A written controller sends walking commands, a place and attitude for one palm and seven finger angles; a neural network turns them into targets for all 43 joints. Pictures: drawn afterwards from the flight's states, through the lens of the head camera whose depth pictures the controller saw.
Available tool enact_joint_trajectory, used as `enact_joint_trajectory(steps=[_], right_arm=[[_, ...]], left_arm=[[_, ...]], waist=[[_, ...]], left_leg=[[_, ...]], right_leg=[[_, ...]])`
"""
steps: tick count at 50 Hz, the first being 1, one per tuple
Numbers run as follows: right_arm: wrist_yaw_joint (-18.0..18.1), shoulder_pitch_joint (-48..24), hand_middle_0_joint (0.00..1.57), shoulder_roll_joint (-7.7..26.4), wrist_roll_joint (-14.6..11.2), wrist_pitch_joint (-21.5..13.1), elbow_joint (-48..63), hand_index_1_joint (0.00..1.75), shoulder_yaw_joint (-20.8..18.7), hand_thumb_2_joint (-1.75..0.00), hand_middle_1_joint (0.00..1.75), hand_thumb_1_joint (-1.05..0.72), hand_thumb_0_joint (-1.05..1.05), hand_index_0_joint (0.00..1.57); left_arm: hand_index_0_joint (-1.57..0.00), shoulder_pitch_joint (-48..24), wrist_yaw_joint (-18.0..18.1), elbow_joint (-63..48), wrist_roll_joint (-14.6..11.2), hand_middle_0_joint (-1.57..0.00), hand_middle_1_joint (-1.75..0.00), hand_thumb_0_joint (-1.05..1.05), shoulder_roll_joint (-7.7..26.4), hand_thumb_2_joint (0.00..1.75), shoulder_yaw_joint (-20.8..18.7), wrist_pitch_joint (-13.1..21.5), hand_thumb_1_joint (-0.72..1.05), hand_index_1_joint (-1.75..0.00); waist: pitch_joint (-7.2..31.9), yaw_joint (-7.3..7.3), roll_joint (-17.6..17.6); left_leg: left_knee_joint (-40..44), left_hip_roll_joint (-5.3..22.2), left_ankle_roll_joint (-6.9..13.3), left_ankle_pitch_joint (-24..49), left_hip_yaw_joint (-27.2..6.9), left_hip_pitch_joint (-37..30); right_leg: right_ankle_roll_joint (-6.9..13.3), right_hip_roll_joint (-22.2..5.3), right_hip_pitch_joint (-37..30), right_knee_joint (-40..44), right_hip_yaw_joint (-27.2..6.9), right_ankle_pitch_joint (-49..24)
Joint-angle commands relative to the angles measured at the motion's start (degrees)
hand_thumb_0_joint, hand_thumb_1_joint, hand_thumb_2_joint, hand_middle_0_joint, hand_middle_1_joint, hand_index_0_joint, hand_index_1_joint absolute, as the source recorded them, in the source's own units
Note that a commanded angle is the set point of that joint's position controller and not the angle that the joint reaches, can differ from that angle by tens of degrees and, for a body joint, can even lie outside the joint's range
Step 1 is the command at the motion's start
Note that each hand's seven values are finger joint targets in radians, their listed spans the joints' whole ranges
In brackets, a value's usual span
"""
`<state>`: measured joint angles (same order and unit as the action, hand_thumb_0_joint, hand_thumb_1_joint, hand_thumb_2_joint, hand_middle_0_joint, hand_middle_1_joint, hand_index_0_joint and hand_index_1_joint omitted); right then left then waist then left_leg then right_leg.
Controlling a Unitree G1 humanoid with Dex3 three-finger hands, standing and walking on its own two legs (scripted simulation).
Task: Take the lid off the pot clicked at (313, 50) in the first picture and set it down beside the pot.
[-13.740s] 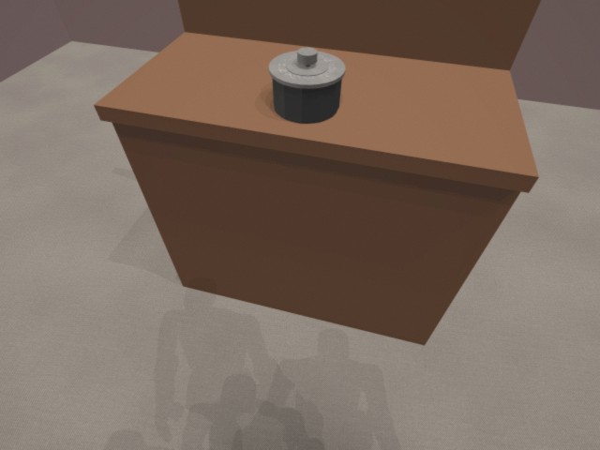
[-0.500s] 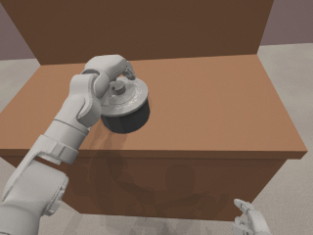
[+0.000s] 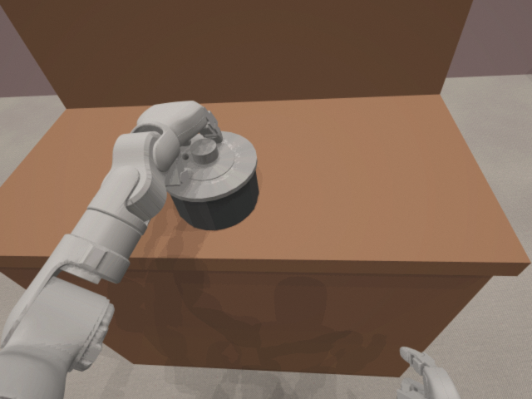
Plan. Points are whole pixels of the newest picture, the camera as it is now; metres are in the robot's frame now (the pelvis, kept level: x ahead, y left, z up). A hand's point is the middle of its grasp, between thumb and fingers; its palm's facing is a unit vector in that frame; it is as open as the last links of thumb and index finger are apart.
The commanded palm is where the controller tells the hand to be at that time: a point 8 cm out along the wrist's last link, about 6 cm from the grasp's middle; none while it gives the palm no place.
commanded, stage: close the fingers and squeeze the knob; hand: left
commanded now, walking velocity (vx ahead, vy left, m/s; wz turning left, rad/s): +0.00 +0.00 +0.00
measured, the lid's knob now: (204, 151) +0.45 +0.11 +0.15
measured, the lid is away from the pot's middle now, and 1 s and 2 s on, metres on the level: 0.00 0.00 0.00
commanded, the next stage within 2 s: lift the lid straight up in 1.70 s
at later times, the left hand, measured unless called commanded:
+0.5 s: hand (197, 159) +0.41 +0.11 +0.17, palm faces -0.19 -0.02 -0.98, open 9.0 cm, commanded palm +0.39 +0.12 +0.23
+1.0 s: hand (196, 158) +0.42 +0.11 +0.17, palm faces -0.21 -0.05 -0.98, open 6.9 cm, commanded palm +0.39 +0.12 +0.23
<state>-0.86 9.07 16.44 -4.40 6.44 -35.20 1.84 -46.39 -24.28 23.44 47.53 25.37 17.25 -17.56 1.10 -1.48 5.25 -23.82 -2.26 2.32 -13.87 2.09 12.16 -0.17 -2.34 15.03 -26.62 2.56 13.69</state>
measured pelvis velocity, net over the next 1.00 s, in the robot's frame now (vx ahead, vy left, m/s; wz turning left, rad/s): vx -0.01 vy -0.01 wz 0.00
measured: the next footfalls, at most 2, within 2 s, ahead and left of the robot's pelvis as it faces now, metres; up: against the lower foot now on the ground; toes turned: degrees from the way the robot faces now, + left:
none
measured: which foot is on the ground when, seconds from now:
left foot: down 0.00-1.00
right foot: down 0.00-1.00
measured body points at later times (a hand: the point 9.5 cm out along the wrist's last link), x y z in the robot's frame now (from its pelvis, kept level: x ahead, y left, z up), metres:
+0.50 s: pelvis -0.01 +0.00 +0.00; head +0.00 -0.05 +0.45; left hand +0.42 +0.11 +0.22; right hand +0.18 -0.22 -0.12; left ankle -0.02 +0.10 -0.74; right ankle +0.00 -0.12 -0.74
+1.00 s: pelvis -0.01 -0.01 +0.00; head +0.00 -0.06 +0.45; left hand +0.42 +0.11 +0.22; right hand +0.16 -0.26 -0.12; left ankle -0.02 +0.10 -0.74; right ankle +0.00 -0.12 -0.74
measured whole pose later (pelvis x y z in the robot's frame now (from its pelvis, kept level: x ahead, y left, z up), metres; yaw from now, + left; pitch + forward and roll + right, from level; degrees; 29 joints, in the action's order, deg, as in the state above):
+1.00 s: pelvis -0.01 -0.01 +0.00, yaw +0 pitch +1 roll +1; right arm -0.5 8.3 17.1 -4.6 7.2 -35.3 1.5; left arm -46.3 -23.5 23.4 47.3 24.9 18.3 -18.3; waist 0.9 -1.4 5.6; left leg -23.6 -1.4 1.3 -13.4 1.8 11.7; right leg 0.8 -1.5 14.8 -26.9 2.8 13.6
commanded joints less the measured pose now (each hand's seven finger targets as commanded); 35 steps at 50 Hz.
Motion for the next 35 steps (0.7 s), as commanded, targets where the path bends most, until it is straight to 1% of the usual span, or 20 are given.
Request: enact_joint_trajectory(steps=[1,2,3,4,6,8,10,13,14,16,18,19,20,23,25,28,30,32,33,35], right_arm=[[-0.44,-7.1,0.2,4.79,-0.29,-2.88,9.49,0.3,-1.84,-0.9,0.3,-0.9,0.0,0.2],[-0.47,-7.13,0.2,4.96,-0.3,-2.74,9.25,0.3,-1.81,-0.9,0.3,-0.9,0.0,0.2],[-0.57,-7.14,0.2,5.55,-0.16,-2.65,9.45,0.3,-2.32,-0.9,0.3,-0.9,0.0,0.2],[-0.64,-7.47,0.2,4.76,-0.14,-2.77,9.87,0.3,-1.95,-0.9,0.3,-0.9,0.0,0.2],[-0.81,-7.55,0.2,4.46,-0.24,-2.65,9.61,0.3,-1.93,-0.9,0.3,-0.9,0.0,0.2],[-1.09,-7.18,0.2,5.28,-0.3,-2.24,9.15,0.3,-2.32,-0.9,0.3,-0.9,0.0,0.2],[-1.3,-8.17,0.2,4.42,-0.24,-2.14,9.68,0.3,-1.91,-0.9,0.3,-0.9,0.0,0.2],[-1.55,-8.32,0.2,5.11,-0.08,-1.92,9.56,0.3,-2.26,-0.9,0.3,-0.9,0.0,0.2],[-1.63,-8.49,0.2,4.1,-0.1,-1.84,9.62,0.3,-1.72,-0.9,0.3,-0.9,0.0,0.2],[-1.52,-8.58,0.2,4.36,-0.36,-1.04,8.77,0.3,-1.5,-0.9,0.3,-0.9,0.0,0.2],[-1.12,-8.72,0.2,5.1,-0.22,-0.74,8.83,0.3,-1.85,-0.9,0.3,-0.9,0.0,0.2],[-0.98,-9.04,0.2,4.18,-0.07,-0.93,9.27,0.3,-1.27,-0.9,0.3,-0.9,0.0,0.2],[-0.8,-9.24,0.2,3.95,-0.11,-0.99,9.18,0.3,-1.35,-0.9,0.3,-0.9,0.0,0.2],[-0.57,-8.3,0.2,4.64,0.01,-0.95,8.53,0.3,-1.64,-0.9,0.3,-0.9,0.0,0.2],[-0.18,-8.23,0.2,4.26,0.12,-1.16,8.27,0.3,-1.2,-0.9,0.3,-0.9,0.0,0.2],[-0.07,-8.29,0.2,4.66,0.06,-1.11,8.65,0.3,-1.52,-0.9,0.3,-0.9,0.0,0.2],[0.04,-8.41,0.2,4.27,-0.12,-1.03,8.72,0.3,-1.15,-0.9,0.3,-0.9,0.0,0.2],[0.18,-8.49,0.2,4.17,-0.14,-1.25,8.86,0.3,-1.31,-0.9,0.3,-0.9,0.0,0.2],[0.18,-8.1,0.2,4.73,0.05,-1.44,9.11,0.3,-1.81,-0.9,0.3,-0.9,0.0,0.2],[0.51,-7.82,0.2,4.49,0.22,-2.04,9.1,0.3,-1.45,-0.9,0.3,-0.9,0.0,0.2]], left_arm=[[-0.85,-25.59,2.05,-10.05,1.39,-0.85,-0.08,0.0,10.56,1.63,-6.53,-0.02,-0.39,-0.08],[-0.85,-26.78,2.21,-10.1,1.45,-0.85,-0.08,0.0,11.23,1.63,-6.86,-0.22,-0.39,-0.08],[-0.81,-26.73,2.56,-12.76,0.48,-0.81,-0.08,0.0,11.96,1.35,-7.98,0.21,-0.28,-0.08],[-0.82,-28.34,2.59,-14.52,1.41,-0.82,-0.08,0.0,12.47,1.35,-7.69,0.24,-0.27,-0.08],[-0.83,-27.45,2.63,-13.26,1.71,-0.83,-0.08,0.0,9.32,1.34,-5.16,-0.2,-0.25,-0.08],[-0.85,-25.77,3.01,-12.01,0.55,-0.85,-0.08,0.0,9.75,1.33,-6.37,-0.32,-0.22,-0.08],[-0.86,-28.19,2.94,-14.01,1.46,-0.86,-0.08,0.0,7.78,1.32,-4.09,-0.44,-0.2,-0.08],[-0.88,-26.3,3.67,-15.46,0.66,-0.88,-0.08,0.0,10.2,1.31,-6.83,-0.14,-0.16,-0.08],[-0.83,-26.58,3.51,-14.36,1.63,-0.83,-0.22,0.0,8.65,1.3,-5.17,-0.27,-0.15,-0.22],[-0.79,-26.3,3.66,-9.4,1.65,-0.79,-0.35,0.0,6.27,1.29,-3.31,-1.02,-0.12,-0.35],[-0.76,-28.12,4.37,-10.45,0.88,-0.76,-0.43,0.0,8.94,1.28,-5.69,-0.66,-0.1,-0.43],[-0.76,-30.82,4.41,-11.65,1.95,-0.76,-0.47,0.0,8.34,1.27,-4.41,-0.6,-0.08,-0.47],[-0.75,-31.99,4.47,-11.01,2.06,-0.75,-0.5,0.0,6.81,1.26,-2.97,-0.78,-0.07,-0.5],[-0.74,-32.21,5.09,-9.35,1.3,-0.74,-0.58,0.0,7.96,1.24,-4.47,-0.82,-0.03,-0.58],[-0.73,-31.68,5.2,-5.88,2.4,-0.73,-0.63,0.0,10.08,1.22,-6.39,-1.13,0.0,-0.63],[-0.73,-30.16,5.0,-5.65,1.27,-0.73,-0.68,0.0,7.34,1.19,-4.55,-0.83,0.04,-0.68],[-0.73,-30.7,4.57,-4.17,2.24,-0.73,-0.72,0.0,7.28,1.17,-4.0,-1.13,0.07,-0.72],[-0.74,-33.23,4.29,-5.96,2.35,-0.74,-0.75,0.0,6.62,1.15,-2.96,-1.26,0.1,-0.75],[-0.74,-32.16,4.47,-7.54,1.21,-0.74,-0.76,0.0,8.67,1.13,-5.33,-0.75,0.11,-0.76],[-0.75,-31.1,4.26,-6.8,2.42,-0.75,-0.79,0.0,12.9,1.11,-8.54,-0.71,0.14,-0.79]], waist=[[19.85,0.28,-7.29],[19.51,0.28,-6.64],[21.09,0.3,-6.04],[23.16,0.65,-5.62],[21.63,0.14,-5.36],[20.26,0.05,-5.47],[20.95,0.18,-4.79],[22.75,0.53,-4.53],[22.81,0.63,-5.94],[17.18,-0.06,-7.98],[17.85,0.09,-6.9],[20.54,0.34,-6.62],[20.0,-0.06,-6.38],[20.92,-0.15,-6.18],[20.4,0.48,-8.63],[19.9,0.08,-7.49],[19.24,0.09,-9.38],[20.2,-0.22,-7.25],[21.4,0.0,-7.16],[23.19,0.84,-8.55]], left_leg=[[0.94,-0.16,1.25,19.66,-2.79,-5.51],[1.26,-0.13,1.12,18.56,-2.96,-5.29],[0.75,-0.15,1.34,19.65,-3.22,-6.35],[0.99,-0.18,1.28,21.0,-3.18,-6.91],[0.72,0.03,1.05,22.05,-3.35,-7.33],[0.56,0.34,0.93,21.08,-3.73,-7.11],[1.06,0.21,0.7,20.31,-3.7,-7.28],[0.29,0.36,0.73,22.81,-3.98,-8.07],[0.85,0.36,0.55,23.12,-3.82,-7.54],[1.55,0.54,0.32,17.47,-3.26,-4.94],[1.66,0.43,0.48,14.63,-3.41,-4.93],[2.15,0.08,0.48,14.86,-3.3,-5.44],[1.85,0.05,0.62,14.91,-3.28,-5.54],[1.63,0.04,0.62,14.49,-3.61,-5.78],[2.11,-0.09,0.75,13.2,-2.97,-3.81],[1.77,-0.31,0.91,13.34,-2.65,-3.85],[2.14,-0.25,0.94,12.7,-2.32,-3.02],[1.93,-0.54,1.07,12.9,-2.16,-4.01],[1.34,-0.57,1.37,13.96,-2.62,-4.43],[1.26,-0.83,1.6,15.68,-2.15,-3.72]], right_leg=[[2.13,1.86,-9.0,0.52,0.07,-20.97],[2.2,1.91,-8.64,0.61,0.11,-19.85],[2.44,1.7,-9.24,0.66,0.03,-20.45],[2.28,1.9,-10.38,0.23,-0.25,-21.01],[2.38,2.04,-8.37,0.2,0.25,-20.73],[2.63,2.02,-7.17,0.51,0.5,-19.18],[2.61,2.18,-7.1,0.28,0.72,-18.34],[2.83,2.0,-8.31,0.01,0.38,-19.92],[2.57,2.26,-8.75,-0.2,0.56,-19.68],[2.57,2.37,-5.73,0.57,1.23,-16.4],[2.89,2.07,-5.94,0.8,0.97,-14.53],[2.73,2.24,-7.53,0.44,0.65,-14.65],[2.81,2.18,-7.05,0.56,0.61,-15.0],[2.94,2.03,-7.22,0.56,0.44,-14.98],[2.6,2.02,-9.03,0.72,0.14,-15.17],[2.59,1.51,-8.78,0.88,-0.08,-16.38],[2.26,1.69,-8.97,1.06,-0.17,-16.16],[2.27,1.63,-8.87,0.93,-0.48,-16.6],[2.45,1.43,-10.07,0.81,-0.5,-18.01],[2.1,1.49,-13.05,0.43,-1.25,-21.01]])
